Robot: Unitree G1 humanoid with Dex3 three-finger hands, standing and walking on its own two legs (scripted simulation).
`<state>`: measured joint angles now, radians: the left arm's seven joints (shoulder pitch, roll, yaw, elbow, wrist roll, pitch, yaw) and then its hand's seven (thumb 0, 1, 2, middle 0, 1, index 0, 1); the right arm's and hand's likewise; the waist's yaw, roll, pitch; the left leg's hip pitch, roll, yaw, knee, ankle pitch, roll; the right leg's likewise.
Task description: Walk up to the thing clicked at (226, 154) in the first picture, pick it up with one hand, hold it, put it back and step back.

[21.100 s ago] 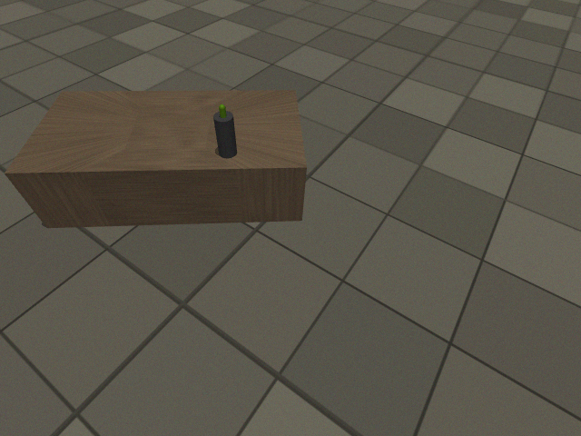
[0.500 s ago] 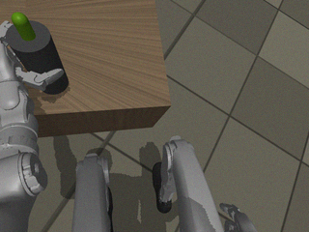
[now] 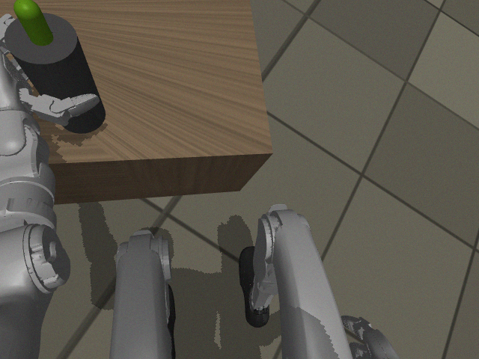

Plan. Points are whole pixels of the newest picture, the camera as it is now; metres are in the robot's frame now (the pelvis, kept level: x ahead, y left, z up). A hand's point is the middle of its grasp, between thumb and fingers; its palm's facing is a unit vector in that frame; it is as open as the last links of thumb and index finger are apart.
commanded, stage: open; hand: left
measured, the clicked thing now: (60, 72) +0.53 +0.19 +0.01
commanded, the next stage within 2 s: withdraw in 0.26 s
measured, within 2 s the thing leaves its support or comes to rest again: rests again in 0.68 s
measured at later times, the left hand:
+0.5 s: hand (49, 68) +0.54 +0.20 +0.01, palm faces +0.17 -0.99 -0.04, open 16.7 cm
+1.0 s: hand out of the picture +0.55 +0.29 +0.12, palm faces +0.19 -0.96 -0.21, open 17.5 cm
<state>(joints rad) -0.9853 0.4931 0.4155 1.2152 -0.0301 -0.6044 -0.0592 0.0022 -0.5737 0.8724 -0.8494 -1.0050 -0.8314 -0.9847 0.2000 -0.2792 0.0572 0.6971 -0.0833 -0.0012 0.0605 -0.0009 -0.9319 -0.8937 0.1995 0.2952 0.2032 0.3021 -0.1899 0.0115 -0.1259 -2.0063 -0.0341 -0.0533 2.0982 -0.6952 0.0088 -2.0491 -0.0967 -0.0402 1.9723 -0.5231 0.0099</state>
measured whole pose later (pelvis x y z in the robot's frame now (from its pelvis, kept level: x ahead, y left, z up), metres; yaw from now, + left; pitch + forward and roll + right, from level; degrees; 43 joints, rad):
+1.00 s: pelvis +0.02 +0.01 +0.13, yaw -2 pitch +31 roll -5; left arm -0.96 0.70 0.43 1.19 0.07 -0.19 -0.12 -0.01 -0.56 0.08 -0.07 -0.06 -0.05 -0.07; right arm 0.25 -0.29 0.06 0.61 0.00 0.07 -0.01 0.00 -0.88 -0.89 0.20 0.30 0.20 0.30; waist -0.17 0.01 -0.12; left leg -1.58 0.01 -0.04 1.68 -0.65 0.02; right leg -1.62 -0.05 -0.05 1.55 -0.47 0.02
